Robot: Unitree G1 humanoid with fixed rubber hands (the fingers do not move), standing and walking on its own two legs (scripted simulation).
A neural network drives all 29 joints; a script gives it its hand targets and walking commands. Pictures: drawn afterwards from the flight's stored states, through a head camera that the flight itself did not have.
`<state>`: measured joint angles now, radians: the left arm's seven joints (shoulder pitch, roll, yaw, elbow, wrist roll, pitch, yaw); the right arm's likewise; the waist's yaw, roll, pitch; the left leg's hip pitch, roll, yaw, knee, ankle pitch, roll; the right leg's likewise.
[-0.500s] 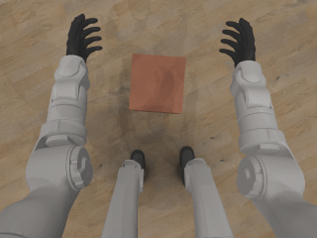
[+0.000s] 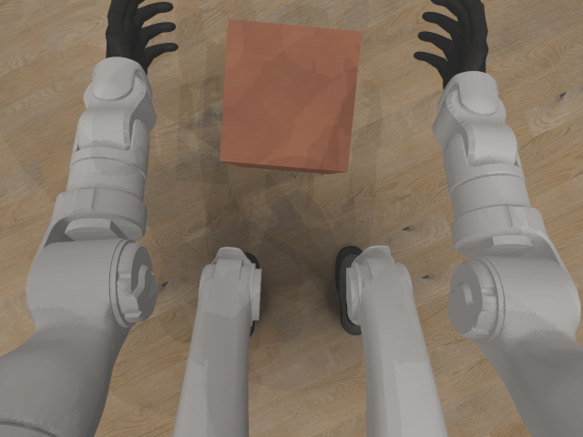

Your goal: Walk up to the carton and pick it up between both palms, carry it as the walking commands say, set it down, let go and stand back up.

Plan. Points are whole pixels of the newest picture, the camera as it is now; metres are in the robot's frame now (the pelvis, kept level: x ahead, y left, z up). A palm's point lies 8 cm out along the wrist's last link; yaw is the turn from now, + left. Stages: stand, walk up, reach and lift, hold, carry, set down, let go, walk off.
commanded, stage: reach and lift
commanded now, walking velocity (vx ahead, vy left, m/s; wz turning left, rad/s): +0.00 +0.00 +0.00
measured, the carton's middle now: (289, 112) +0.51 +0.02 -0.40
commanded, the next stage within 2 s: none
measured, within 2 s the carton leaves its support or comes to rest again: neither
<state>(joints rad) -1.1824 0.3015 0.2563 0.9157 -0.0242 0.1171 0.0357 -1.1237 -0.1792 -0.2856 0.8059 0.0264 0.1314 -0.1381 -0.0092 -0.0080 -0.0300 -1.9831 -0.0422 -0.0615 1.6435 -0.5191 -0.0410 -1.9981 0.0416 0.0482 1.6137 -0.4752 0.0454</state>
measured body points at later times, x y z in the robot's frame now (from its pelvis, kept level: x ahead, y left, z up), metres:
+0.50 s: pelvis -0.02 +0.00 -0.11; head +0.34 +0.02 +0.15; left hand +0.53 +0.20 -0.28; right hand +0.52 -0.17 -0.28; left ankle +0.08 +0.13 -0.49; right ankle +0.09 -0.13 -0.49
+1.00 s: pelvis -0.02 +0.00 -0.16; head +0.35 +0.02 +0.09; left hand +0.53 +0.19 -0.34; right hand +0.53 -0.17 -0.34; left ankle +0.08 +0.13 -0.49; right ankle +0.09 -0.13 -0.49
